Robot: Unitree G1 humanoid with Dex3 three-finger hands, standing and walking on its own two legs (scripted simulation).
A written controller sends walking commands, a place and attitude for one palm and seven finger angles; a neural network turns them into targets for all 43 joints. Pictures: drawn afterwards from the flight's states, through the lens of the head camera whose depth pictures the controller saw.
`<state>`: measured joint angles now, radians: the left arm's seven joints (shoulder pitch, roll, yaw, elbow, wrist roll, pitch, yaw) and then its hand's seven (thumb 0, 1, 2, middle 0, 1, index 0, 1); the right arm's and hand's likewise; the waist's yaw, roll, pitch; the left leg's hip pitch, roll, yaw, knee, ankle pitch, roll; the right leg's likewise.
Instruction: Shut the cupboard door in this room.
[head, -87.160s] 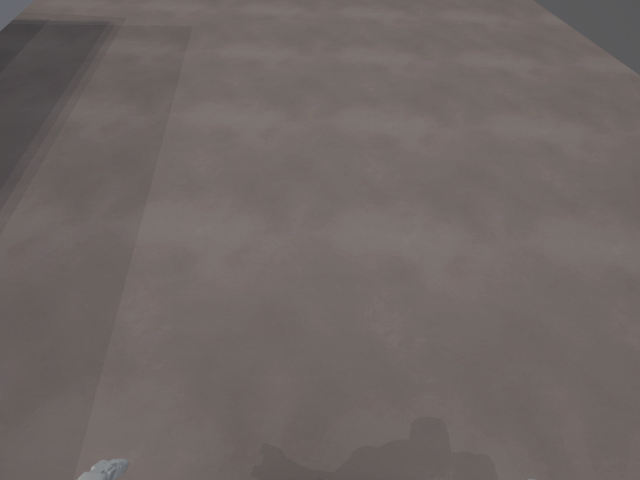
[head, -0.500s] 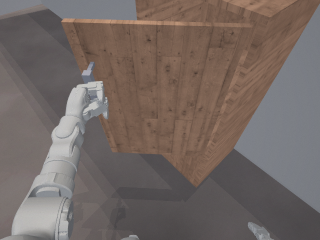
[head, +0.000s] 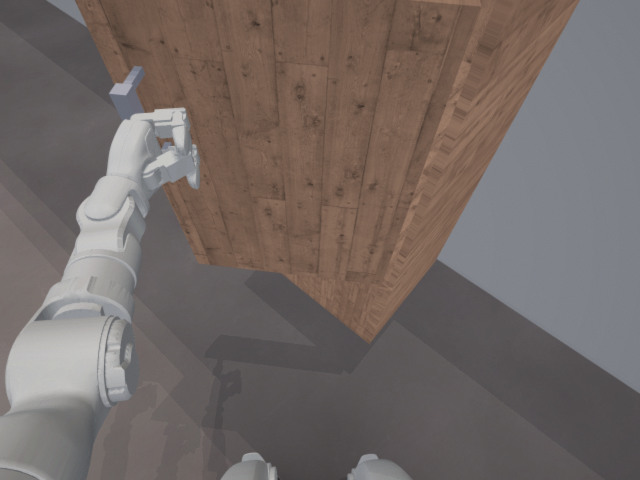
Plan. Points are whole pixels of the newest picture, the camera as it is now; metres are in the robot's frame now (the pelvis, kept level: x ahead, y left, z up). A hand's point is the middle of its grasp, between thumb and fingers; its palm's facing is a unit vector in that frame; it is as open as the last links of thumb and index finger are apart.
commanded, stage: push the door shut along its arc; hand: left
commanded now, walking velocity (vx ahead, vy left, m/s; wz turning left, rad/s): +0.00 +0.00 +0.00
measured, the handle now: (147, 125) +0.55 +0.19 +0.11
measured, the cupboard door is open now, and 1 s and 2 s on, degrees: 34 22 15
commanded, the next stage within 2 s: pull the fist back off the door in 0.98 s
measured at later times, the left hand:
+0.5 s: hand (219, 129) +0.53 +0.10 +0.12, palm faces -0.31 -0.95 +0.00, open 3.0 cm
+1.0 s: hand (242, 109) +0.56 +0.07 +0.12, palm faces -0.40 -0.92 +0.00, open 3.4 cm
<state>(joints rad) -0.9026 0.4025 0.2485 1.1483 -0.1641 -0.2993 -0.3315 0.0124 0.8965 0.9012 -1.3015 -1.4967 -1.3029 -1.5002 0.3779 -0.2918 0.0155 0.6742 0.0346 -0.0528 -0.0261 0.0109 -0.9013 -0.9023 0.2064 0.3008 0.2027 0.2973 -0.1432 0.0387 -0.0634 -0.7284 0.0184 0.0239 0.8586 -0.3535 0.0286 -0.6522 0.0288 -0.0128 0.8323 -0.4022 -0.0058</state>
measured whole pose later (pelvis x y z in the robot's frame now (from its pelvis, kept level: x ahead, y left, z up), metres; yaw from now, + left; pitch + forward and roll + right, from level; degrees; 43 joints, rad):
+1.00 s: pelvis +0.01 -0.01 -0.03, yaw +0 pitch +22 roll -3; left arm -1.34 0.52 0.21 1.36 -0.09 -0.18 -0.45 0.03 0.97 0.97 -1.30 -1.50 -1.30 -1.50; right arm 0.38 -0.30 0.02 0.73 -0.01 -0.09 -0.03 0.01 -0.90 -0.90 0.21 0.30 0.20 0.30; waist -0.24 0.06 -0.08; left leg -0.99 0.03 -0.01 1.01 -0.41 0.02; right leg -0.90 0.05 -0.05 0.96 -0.46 -0.02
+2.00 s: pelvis +0.02 -0.02 +0.01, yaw +1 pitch +12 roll -1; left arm -0.81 0.13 0.13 1.00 -0.07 -0.32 0.11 0.01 0.90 0.90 -1.30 -1.50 -1.31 -1.50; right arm 0.30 -0.26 -0.03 0.67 0.01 -0.03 0.03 0.01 -0.90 -0.90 0.20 0.30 0.20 0.30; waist -0.10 0.04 -0.09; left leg -0.66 0.02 0.00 0.82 -0.36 -0.01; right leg -0.59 0.04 -0.03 0.81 -0.42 -0.04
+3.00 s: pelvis +0.03 +0.00 +0.05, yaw +1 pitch -3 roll +0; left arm 0.20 0.30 0.14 -0.19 -0.08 0.00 0.07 0.01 0.89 0.90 -0.83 -0.97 -0.83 -0.98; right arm 0.15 -0.21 0.07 0.58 0.03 0.01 -0.06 0.01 -0.90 -0.90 0.21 0.30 0.20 0.30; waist 0.05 0.06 0.01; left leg -0.15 -0.02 0.02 0.43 -0.22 0.03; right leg -0.07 0.00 -0.01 0.39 -0.26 0.00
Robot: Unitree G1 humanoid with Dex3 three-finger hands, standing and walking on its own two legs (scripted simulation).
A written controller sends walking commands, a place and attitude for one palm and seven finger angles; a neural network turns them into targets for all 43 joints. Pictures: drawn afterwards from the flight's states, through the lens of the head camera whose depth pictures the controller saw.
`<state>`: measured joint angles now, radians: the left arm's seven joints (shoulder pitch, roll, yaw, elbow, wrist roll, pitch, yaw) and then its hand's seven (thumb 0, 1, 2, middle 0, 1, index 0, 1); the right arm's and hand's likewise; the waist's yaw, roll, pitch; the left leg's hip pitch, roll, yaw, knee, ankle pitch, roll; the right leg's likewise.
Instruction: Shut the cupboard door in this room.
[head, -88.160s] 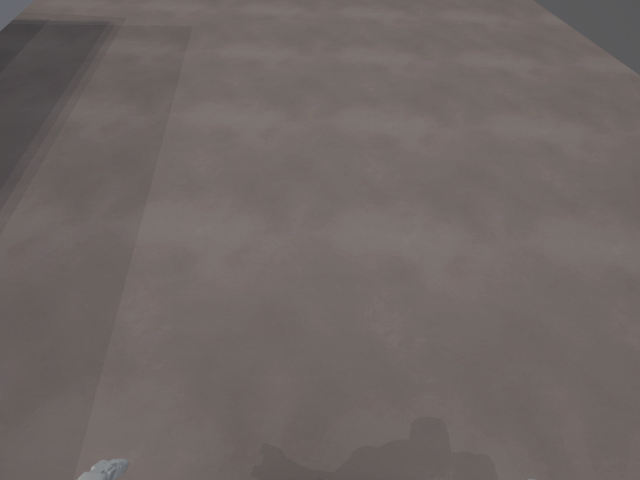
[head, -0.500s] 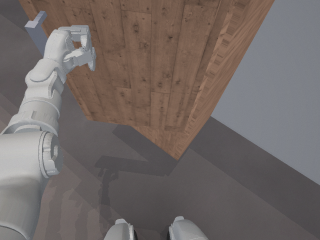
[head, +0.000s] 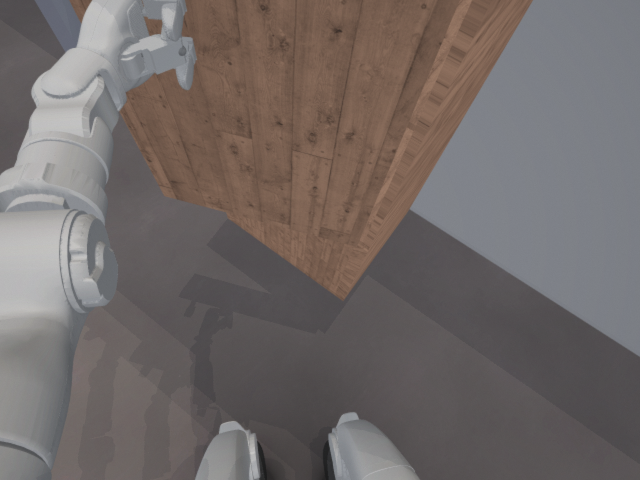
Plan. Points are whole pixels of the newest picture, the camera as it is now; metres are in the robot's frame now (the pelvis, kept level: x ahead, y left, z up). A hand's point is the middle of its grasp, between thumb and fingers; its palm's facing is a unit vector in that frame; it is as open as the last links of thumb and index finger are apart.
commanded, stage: pull the fist back off the door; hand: left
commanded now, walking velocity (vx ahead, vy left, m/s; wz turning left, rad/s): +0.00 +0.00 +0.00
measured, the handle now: (79, 21) +0.62 +0.18 +0.14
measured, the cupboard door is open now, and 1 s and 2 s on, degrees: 22 15 15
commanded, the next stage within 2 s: draw the hand back to the body in 0.96 s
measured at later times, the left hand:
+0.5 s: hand (211, 49) +0.57 +0.04 +0.14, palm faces +0.04 -1.00 +0.01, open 3.1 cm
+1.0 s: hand (202, 117) +0.47 +0.06 +0.14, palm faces +0.02 -1.00 -0.01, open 3.1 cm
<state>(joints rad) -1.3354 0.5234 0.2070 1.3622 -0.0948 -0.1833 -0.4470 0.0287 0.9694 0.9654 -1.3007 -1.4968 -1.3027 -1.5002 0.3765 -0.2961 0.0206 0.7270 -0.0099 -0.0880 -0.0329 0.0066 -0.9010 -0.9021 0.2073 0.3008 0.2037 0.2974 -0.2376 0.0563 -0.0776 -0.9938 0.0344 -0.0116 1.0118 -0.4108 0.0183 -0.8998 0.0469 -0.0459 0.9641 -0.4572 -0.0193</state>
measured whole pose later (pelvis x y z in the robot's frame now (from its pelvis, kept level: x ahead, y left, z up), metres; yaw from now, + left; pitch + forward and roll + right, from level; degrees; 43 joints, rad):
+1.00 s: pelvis +0.01 -0.02 +0.03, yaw +1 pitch +12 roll -1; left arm -0.81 0.13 0.13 1.00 -0.07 -0.32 0.11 0.01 0.90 0.90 -1.30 -1.50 -1.31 -1.50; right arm 0.30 -0.26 -0.03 0.67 0.01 -0.03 0.03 0.01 -0.90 -0.90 0.20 0.30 0.20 0.30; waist -0.10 0.04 -0.09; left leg -0.66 0.02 0.00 0.82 -0.36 -0.01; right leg -0.59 0.04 -0.03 0.81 -0.42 -0.04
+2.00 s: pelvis +0.02 +0.01 +0.07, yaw +1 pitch -3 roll +0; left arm 0.20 0.30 0.14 -0.19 -0.08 0.00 0.07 0.01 0.89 0.90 -0.83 -0.97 -0.83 -0.98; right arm 0.15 -0.21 0.07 0.58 0.03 0.01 -0.06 0.01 -0.90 -0.90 0.21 0.30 0.20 0.30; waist 0.05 0.06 0.01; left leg -0.15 -0.02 0.02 0.43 -0.22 0.03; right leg -0.07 0.00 -0.01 0.39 -0.26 0.00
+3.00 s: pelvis +0.03 +0.01 +0.07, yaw +1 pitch +1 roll -1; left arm 0.52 0.39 0.38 -0.39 -0.07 -0.11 0.10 0.01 0.89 0.90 -0.21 -0.30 -0.21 -0.30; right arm 0.17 -0.25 -0.01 0.60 0.03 0.03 -0.08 0.02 -0.90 -0.90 0.21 0.30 0.20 0.30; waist 0.02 0.07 -0.03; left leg -0.27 0.00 0.02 0.52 -0.27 0.03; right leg -0.17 0.01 -0.01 0.45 -0.29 0.01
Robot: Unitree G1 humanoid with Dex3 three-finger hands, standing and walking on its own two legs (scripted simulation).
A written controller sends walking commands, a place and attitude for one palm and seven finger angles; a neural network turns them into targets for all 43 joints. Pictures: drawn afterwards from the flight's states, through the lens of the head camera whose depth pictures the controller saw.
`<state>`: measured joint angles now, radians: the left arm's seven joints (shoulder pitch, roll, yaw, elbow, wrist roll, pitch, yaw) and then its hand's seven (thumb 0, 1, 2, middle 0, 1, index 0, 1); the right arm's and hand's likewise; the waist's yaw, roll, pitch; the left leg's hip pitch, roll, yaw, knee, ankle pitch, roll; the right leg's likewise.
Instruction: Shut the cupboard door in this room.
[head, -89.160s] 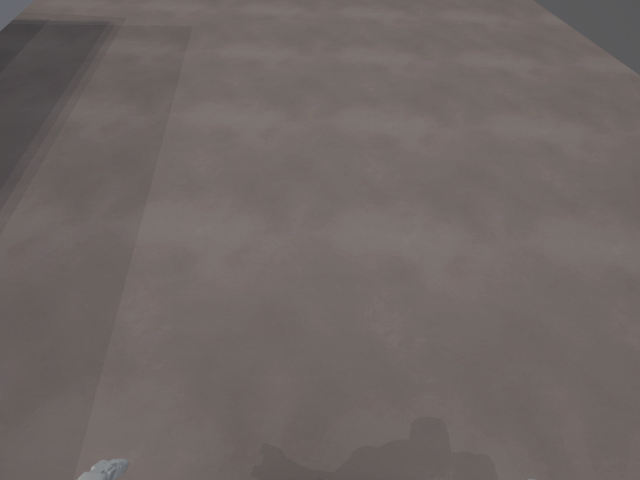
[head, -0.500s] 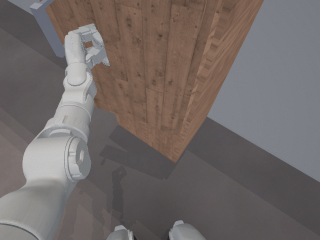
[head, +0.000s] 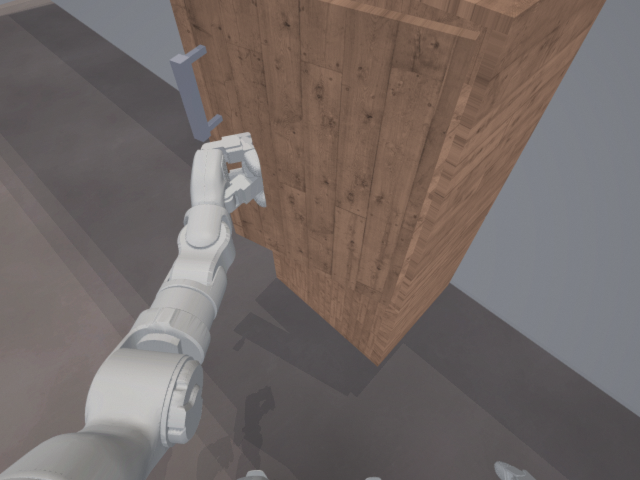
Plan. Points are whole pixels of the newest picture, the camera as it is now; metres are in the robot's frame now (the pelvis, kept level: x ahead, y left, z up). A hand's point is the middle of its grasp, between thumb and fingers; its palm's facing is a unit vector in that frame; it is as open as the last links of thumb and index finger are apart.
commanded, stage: draw the hand back to the body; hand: left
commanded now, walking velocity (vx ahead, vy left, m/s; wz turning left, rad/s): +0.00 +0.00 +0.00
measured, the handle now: (200, 95) +0.66 +0.17 +0.11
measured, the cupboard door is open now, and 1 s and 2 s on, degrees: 15 15 15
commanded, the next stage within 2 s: step back with the hand held close in 1.66 s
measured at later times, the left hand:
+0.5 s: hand (184, 216) +0.38 +0.14 +0.14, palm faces +0.01 -1.00 -0.01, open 3.1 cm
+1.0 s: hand (31, 308) +0.26 +0.24 +0.17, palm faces +0.27 -0.92 -0.28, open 4.0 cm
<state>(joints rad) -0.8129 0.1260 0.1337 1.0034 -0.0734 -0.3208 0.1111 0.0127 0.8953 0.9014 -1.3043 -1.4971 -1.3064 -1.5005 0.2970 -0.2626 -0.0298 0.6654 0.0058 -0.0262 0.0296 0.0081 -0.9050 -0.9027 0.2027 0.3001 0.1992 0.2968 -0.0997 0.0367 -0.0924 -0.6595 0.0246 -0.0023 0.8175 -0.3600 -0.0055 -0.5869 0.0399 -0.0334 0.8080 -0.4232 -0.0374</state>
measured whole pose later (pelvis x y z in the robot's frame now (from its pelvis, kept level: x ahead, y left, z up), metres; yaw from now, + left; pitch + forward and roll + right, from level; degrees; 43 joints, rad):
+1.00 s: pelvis +0.01 +0.03 +0.04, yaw +0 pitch -3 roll +0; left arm 0.20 0.30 0.14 -0.19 -0.08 0.00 0.07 0.01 0.89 0.90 -0.83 -0.97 -0.83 -0.98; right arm 0.15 -0.21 0.07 0.58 0.03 0.01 -0.06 0.01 -0.90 -0.90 0.21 0.30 0.20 0.30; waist 0.05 0.06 0.01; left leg -0.15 -0.02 0.02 0.43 -0.22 0.03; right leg -0.07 0.00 -0.01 0.39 -0.26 0.00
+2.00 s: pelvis +0.02 +0.03 +0.04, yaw +0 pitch +1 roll -1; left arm 0.52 0.39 0.38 -0.39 -0.07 -0.11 0.10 0.01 0.89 0.90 -0.21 -0.30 -0.21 -0.30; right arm 0.17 -0.25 -0.01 0.60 0.03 0.03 -0.08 0.02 -0.90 -0.90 0.21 0.30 0.20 0.30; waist 0.02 0.07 -0.03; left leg -0.27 0.00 0.02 0.52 -0.27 0.03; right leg -0.17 0.01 -0.01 0.45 -0.29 0.01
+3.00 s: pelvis -0.16 +0.04 +0.02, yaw +3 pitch +0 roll -4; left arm 0.52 0.43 0.46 -0.50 -0.05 -0.29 0.15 0.01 0.88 0.90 -0.21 -0.30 -0.22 -0.30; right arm 0.20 -0.20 -0.01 0.66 0.00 -0.12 -0.06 0.02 -0.90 -0.90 0.21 0.30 0.20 0.30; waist 0.01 0.02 0.00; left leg -0.58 0.05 0.07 0.60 -0.21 0.01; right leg -0.29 0.08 0.04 0.62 -0.34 0.00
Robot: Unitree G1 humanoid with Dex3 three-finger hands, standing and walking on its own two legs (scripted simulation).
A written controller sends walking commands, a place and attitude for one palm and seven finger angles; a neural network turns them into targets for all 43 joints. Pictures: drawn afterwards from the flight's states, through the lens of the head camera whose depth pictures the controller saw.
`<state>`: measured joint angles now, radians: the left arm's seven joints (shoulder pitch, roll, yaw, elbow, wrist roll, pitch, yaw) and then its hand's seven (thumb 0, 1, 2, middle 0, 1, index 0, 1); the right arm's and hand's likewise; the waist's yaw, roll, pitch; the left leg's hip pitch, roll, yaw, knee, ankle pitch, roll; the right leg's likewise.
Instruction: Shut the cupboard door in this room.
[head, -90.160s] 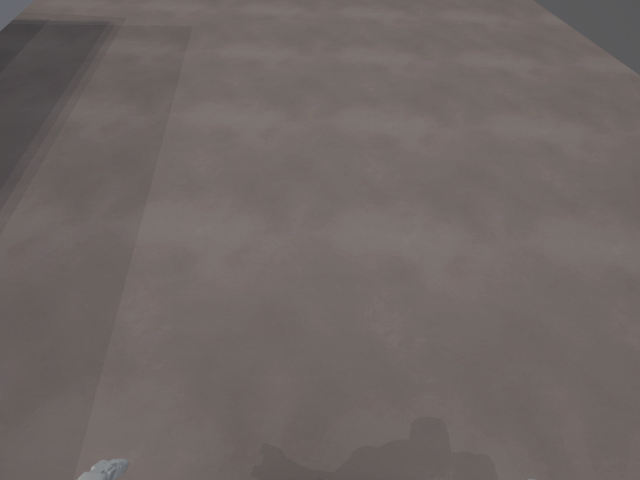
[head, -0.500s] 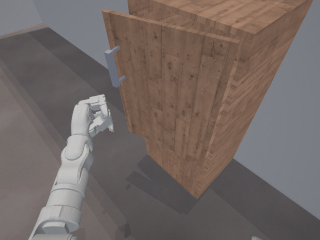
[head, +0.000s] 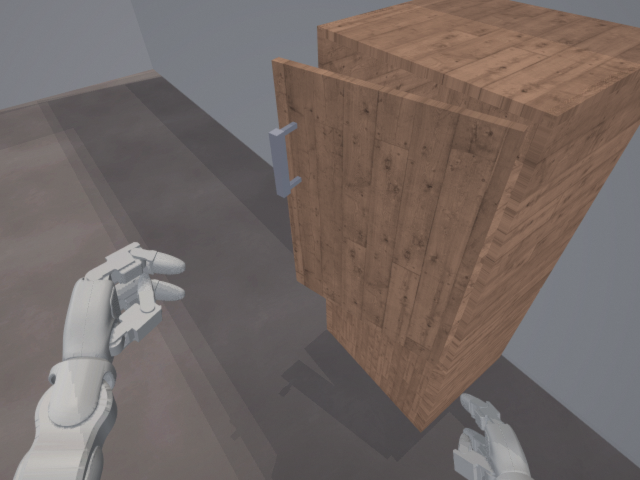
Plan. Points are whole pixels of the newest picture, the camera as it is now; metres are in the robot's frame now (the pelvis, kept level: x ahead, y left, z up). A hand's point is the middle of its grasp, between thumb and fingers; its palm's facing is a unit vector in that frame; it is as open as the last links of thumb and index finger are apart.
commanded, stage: draw the hand back to the body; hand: left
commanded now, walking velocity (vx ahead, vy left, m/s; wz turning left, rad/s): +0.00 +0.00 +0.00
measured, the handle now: (287, 160) +0.65 +0.14 +0.07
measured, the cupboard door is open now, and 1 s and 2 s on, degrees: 15 15 15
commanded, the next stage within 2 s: step back with the hand held close in 0.66 s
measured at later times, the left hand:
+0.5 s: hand (73, 346) +0.19 +0.26 +0.15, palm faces +0.47 -0.79 -0.40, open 7.2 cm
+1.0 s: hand (78, 336) +0.21 +0.27 +0.15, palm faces +0.39 -0.79 -0.47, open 7.4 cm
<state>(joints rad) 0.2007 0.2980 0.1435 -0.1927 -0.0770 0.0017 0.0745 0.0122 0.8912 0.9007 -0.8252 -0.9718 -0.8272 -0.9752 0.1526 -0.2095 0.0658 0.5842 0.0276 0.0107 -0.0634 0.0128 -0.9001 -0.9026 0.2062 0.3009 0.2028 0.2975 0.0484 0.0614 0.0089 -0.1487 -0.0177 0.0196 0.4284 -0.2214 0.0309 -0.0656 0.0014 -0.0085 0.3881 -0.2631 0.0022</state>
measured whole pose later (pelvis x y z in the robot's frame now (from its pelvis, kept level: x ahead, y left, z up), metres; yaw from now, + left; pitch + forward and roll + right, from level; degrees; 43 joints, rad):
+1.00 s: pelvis +0.01 +0.00 +0.00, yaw +0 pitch +1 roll -1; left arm 0.52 0.39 0.38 -0.39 -0.07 -0.11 0.10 0.01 0.89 0.90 -0.21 -0.30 -0.21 -0.30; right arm 0.17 -0.25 -0.01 0.60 0.03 0.03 -0.08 0.02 -0.90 -0.90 0.21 0.30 0.20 0.30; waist 0.02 0.07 -0.03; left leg -0.27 0.00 0.02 0.52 -0.27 0.03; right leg -0.17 0.01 -0.01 0.45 -0.29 0.01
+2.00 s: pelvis -0.17 +0.02 -0.02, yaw +3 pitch +0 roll -4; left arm 0.52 0.43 0.46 -0.50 -0.05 -0.29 0.15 0.01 0.88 0.90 -0.21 -0.30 -0.22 -0.30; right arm 0.20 -0.20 -0.01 0.66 0.00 -0.12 -0.06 0.02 -0.90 -0.90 0.21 0.30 0.20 0.30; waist 0.01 0.02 0.00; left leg -0.58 0.05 0.07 0.60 -0.21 0.01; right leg -0.29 0.08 0.04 0.62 -0.34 0.00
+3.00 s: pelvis -0.31 +0.11 -0.02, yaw -4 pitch -2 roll -2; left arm 0.51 0.42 0.41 -0.49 -0.03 -0.15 0.19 0.01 0.88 0.90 -0.22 -0.30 -0.22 -0.30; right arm 0.30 -0.21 0.01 0.66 -0.01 -0.03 -0.07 0.01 -0.90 -0.90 0.21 0.30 0.20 0.30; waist -0.01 -0.01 -0.05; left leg -0.38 0.06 0.06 0.67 -0.35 0.00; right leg -0.17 0.04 -0.09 0.56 -0.36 -0.06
